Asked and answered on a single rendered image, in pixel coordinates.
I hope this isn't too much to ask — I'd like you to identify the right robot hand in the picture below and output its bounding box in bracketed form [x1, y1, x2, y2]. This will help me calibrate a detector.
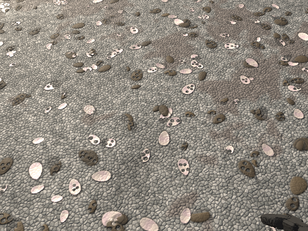
[260, 214, 308, 231]

